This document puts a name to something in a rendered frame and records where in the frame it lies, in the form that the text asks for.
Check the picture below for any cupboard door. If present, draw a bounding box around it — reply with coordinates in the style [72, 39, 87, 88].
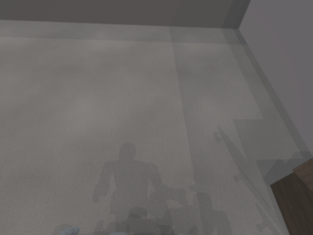
[293, 158, 313, 192]

